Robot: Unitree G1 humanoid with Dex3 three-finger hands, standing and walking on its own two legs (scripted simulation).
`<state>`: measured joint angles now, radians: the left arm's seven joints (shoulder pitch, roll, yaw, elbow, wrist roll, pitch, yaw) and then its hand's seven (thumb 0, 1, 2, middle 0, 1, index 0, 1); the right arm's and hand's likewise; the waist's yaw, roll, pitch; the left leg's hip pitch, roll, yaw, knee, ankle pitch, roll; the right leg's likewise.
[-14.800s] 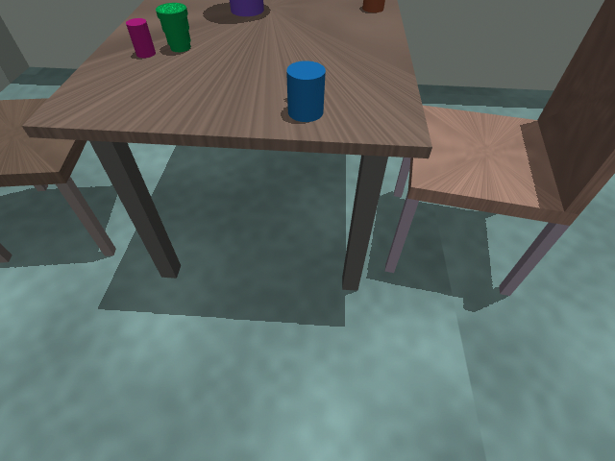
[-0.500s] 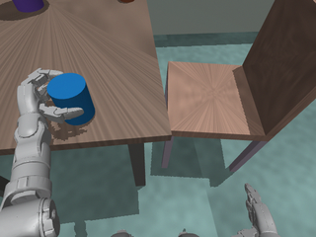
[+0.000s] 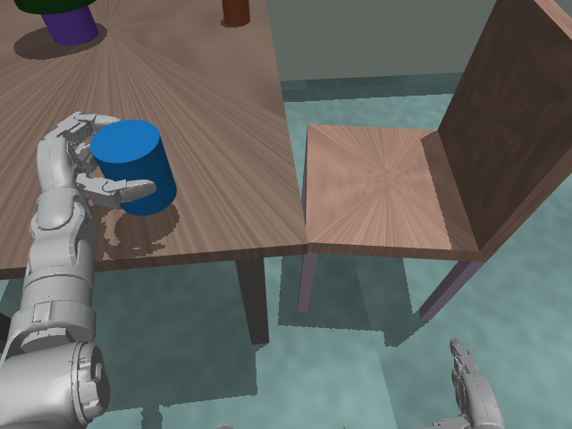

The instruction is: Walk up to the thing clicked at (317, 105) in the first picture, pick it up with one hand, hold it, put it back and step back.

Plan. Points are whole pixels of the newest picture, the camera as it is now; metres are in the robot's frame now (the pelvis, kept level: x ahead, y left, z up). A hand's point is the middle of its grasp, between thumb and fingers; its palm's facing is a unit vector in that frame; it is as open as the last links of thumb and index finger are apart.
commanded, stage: settle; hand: left
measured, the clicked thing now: (131, 163) +0.46 +0.20 +0.13
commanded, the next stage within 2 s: lift in 0.16 s
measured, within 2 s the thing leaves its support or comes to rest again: neither
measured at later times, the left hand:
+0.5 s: hand (107, 136) +0.45 +0.21 +0.18, palm faces +0.24 -0.97 +0.01, open 11.5 cm
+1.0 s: hand (83, 113) +0.39 +0.19 +0.26, palm faces +0.23 -0.97 +0.00, open 11.5 cm
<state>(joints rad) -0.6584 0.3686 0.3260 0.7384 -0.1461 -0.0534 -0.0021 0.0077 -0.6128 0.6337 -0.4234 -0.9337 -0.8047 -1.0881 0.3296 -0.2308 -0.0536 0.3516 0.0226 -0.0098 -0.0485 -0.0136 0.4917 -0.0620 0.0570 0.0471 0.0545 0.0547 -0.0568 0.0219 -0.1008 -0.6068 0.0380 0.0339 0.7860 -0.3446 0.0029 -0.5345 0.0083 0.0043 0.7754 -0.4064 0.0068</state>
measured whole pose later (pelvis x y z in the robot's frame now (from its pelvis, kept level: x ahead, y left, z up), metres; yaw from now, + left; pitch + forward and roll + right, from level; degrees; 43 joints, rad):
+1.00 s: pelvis +0.01 +0.00 +0.02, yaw +1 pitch +1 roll +0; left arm -0.55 0.27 0.29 0.17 -0.19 0.45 0.05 0.01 -0.61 0.65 -0.41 -0.96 -0.79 -1.11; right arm 0.32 -0.24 -0.10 0.47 0.05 -0.10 -0.05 -0.01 0.50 -0.06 0.06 0.05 0.05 0.05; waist 0.01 0.06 -0.08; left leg -0.34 0.01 0.02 0.59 -0.27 0.00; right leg -0.27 -0.01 -0.01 0.60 -0.35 0.01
